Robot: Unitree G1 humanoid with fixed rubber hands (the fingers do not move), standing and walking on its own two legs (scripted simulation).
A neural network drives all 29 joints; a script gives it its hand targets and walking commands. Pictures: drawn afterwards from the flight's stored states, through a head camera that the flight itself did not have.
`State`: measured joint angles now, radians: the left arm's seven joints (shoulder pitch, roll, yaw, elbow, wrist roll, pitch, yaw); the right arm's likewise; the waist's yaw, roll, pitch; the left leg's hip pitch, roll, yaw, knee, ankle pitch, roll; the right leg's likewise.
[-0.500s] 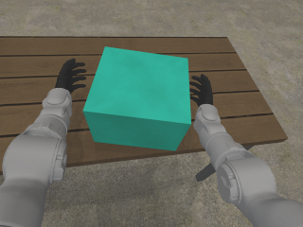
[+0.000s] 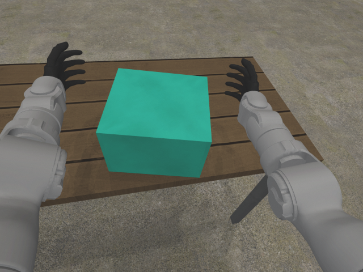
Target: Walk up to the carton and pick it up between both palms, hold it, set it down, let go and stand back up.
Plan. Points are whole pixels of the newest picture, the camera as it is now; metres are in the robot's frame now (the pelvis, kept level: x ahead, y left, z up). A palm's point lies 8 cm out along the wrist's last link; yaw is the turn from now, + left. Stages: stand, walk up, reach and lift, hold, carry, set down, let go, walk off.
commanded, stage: set down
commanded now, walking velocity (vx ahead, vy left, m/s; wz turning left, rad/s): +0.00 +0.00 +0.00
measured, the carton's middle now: (159, 123) +0.48 +0.01 +0.03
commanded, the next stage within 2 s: none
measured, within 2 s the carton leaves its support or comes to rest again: neither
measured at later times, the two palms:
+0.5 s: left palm (55, 99) +0.46 +0.22 +0.14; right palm (241, 116) +0.40 -0.17 +0.12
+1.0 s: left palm (36, 134) +0.39 +0.25 +0.11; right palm (242, 140) +0.35 -0.16 +0.10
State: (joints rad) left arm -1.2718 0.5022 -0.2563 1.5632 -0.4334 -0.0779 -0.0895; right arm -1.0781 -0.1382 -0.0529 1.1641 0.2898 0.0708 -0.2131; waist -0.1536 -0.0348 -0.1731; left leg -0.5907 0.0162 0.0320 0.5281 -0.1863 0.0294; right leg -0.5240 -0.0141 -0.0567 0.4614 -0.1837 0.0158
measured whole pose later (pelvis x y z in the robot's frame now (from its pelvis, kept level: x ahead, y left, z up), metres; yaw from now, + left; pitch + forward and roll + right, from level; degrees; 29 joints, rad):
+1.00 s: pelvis +0.00 +0.00 +0.01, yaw -1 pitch -2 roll -2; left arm -0.62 0.45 0.04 0.73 -0.26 0.19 -0.13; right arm -0.46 -0.05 -0.04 0.49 0.25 0.18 -0.30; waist -0.02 -0.04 0.06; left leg -0.20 0.02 0.06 0.44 -0.19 0.03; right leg -0.13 0.00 -0.02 0.33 -0.16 0.02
